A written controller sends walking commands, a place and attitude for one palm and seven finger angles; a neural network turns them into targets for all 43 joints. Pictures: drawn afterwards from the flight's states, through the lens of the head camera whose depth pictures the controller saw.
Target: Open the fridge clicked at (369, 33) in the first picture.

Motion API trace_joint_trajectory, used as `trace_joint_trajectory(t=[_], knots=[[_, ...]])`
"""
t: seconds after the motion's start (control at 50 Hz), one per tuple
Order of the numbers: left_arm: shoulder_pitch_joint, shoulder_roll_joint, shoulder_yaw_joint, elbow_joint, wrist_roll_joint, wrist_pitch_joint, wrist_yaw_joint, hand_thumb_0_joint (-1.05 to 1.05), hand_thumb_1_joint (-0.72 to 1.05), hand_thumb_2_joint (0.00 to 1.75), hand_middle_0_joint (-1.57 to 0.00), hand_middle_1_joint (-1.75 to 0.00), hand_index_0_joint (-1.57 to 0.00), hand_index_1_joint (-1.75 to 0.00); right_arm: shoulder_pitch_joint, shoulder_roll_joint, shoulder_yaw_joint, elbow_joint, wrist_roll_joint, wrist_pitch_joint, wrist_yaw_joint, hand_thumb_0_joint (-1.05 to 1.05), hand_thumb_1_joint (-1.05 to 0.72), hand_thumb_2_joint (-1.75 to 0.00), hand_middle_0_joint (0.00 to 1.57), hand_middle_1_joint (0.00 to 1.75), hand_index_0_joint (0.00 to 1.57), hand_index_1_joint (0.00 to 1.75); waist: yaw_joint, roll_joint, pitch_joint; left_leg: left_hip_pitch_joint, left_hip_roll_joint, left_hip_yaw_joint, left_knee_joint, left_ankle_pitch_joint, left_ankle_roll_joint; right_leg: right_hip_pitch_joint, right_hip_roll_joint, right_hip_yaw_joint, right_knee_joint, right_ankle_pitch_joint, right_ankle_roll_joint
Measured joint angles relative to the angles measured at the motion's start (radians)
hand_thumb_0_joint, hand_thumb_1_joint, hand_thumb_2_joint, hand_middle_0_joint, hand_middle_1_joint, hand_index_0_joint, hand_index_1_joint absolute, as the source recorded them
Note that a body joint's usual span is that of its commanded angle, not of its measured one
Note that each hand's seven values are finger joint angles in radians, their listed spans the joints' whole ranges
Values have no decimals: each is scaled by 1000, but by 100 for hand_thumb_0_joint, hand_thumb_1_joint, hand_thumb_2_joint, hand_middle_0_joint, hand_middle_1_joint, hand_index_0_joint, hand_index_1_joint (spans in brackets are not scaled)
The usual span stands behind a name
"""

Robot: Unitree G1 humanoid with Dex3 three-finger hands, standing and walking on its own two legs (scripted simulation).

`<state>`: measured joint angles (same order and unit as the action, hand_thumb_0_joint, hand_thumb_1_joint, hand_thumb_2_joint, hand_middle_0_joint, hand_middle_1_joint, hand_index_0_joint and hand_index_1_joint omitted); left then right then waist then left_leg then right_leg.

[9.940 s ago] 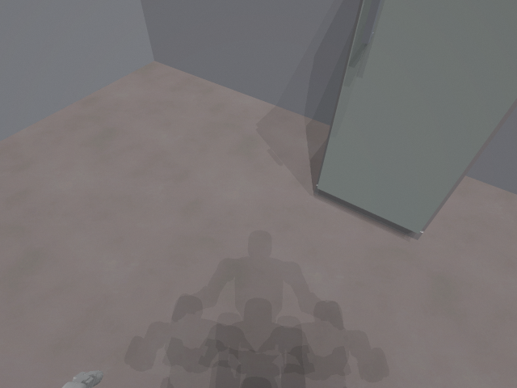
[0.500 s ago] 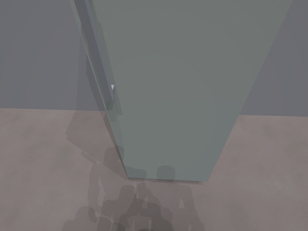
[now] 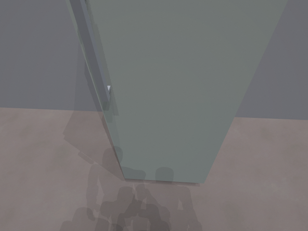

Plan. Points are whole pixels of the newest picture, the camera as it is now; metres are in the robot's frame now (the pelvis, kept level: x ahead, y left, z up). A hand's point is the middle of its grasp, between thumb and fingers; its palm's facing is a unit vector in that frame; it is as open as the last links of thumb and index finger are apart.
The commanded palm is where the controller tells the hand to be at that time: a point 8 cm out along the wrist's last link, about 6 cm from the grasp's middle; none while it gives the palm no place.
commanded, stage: look again from close up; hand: left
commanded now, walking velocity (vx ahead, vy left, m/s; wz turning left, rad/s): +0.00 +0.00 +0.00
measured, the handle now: (95, 52) +0.50 +0.19 +0.22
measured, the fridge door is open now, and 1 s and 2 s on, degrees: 0 0 0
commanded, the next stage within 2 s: raise the hand to about handle height in 0.72 s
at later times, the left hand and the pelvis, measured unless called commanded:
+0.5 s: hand out of the picture +0.01 +0.17 -0.17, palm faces +0.03 -0.98 -0.22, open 7.4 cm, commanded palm none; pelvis +0.00 -0.01 +0.00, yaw +0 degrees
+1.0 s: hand (82, 199) +0.20 +0.20 -0.01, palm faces +0.25 -0.96 -0.10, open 7.6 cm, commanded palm +0.11 +0.25 -0.04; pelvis -0.01 +0.01 -0.01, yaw +1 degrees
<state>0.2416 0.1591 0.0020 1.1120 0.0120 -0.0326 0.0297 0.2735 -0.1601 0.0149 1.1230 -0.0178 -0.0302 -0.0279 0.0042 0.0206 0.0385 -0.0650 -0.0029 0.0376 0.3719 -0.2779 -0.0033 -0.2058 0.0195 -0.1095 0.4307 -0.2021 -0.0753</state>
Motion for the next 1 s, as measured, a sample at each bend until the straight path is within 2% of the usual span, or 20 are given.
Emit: trace_joint_trajectory(t=[0.44,0.84,0.86,0.88,0.9,0.94,0.96,1.0], knots=[[11,6,6,-4,-2,5,-3,0,91,90,-20,-30,-20,-30,43,2,-2,14,-2,5,2,0,-90,-90,20,30,20,30,0,-14,8,-21,14,-6,5,7,-11,-7,14,-7,-23,19,-12],[7,8,6,-6,0,-3,5,0,91,90,-20,-30,-20,-30,18,4,-5,-1,3,-1,2,0,-90,-90,20,30,20,30,6,-12,1,-33,17,-1,27,-5,-8,-8,13,-8,-23,17,-2],[55,3,11,-154,-52,47,5,1,91,90,-20,-30,-20,-30,28,-4,-1,-44,18,-7,-2,0,-90,-90,20,30,20,30,8,-7,6,-39,19,2,41,-16,-4,-15,16,-4,-14,16,1],[110,0,23,-348,-94,69,10,1,91,90,-20,-30,-20,-30,42,-13,6,-95,34,-43,-16,0,-90,-90,20,30,20,30,15,-6,18,-34,17,9,47,-21,-1,-17,14,3,1,12,2],[149,0,21,-509,-118,40,26,1,91,89,-20,-30,-20,-30,55,-24,8,-138,40,-90,-30,0,-90,-90,20,30,20,30,20,-1,19,-34,13,14,54,-23,1,-22,10,7,16,5,3],[173,-5,21,-733,-158,-19,57,2,89,89,-20,-31,-20,-31,59,-49,3,-202,55,-162,-47,1,-90,-90,20,30,20,30,11,16,-8,-49,2,8,69,-27,8,-37,-4,4,39,-7,8],[165,-8,29,-818,-178,-44,59,2,88,88,-20,-32,-20,-32,50,-61,-2,-236,58,-185,-49,1,-90,-90,20,30,20,30,1,23,-24,-64,-4,3,82,-30,11,-49,-11,-1,52,-14,12],[119,-5,57,-925,-198,-131,34,2,86,87,-20,-33,-20,-34,18,-77,-17,-300,53,-221,-47,1,-90,-90,20,30,20,30,-13,30,-60,-109,-11,-1,122,-42,17,-92,-22,-4,89,-27,18]])
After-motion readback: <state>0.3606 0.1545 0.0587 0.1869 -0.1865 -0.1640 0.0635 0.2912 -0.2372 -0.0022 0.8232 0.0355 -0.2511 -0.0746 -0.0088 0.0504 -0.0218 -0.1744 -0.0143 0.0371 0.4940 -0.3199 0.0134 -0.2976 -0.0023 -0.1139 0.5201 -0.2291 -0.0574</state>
